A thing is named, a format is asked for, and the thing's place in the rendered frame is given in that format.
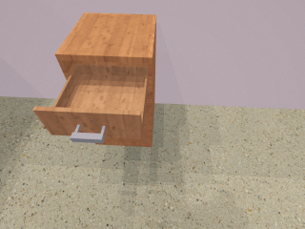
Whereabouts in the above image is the handle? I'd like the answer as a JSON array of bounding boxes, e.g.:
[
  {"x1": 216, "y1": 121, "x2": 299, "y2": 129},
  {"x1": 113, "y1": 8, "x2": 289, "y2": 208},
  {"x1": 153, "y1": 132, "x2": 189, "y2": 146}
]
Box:
[{"x1": 70, "y1": 124, "x2": 106, "y2": 144}]

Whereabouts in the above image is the drawer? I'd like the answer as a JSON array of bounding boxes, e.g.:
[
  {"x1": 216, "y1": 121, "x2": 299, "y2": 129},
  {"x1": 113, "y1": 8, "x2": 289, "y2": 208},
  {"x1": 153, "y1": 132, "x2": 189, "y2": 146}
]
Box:
[{"x1": 33, "y1": 64, "x2": 149, "y2": 139}]

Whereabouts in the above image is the cabinet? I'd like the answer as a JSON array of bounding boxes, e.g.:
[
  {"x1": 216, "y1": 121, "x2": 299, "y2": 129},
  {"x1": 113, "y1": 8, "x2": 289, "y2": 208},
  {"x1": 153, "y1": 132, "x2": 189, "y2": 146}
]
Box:
[{"x1": 55, "y1": 12, "x2": 156, "y2": 147}]

